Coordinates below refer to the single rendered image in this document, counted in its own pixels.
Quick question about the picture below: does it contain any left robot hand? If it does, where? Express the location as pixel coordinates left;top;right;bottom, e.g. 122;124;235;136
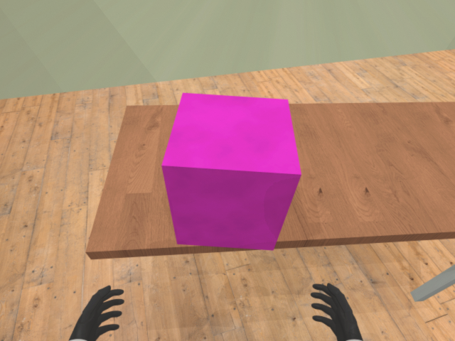
68;286;124;341

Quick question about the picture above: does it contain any right robot hand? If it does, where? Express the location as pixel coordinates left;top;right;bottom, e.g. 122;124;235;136
311;283;363;341

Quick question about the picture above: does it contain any carton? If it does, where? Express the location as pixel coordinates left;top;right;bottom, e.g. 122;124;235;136
161;93;301;251

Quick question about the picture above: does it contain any table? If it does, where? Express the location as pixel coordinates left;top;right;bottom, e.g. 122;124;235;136
85;102;455;302

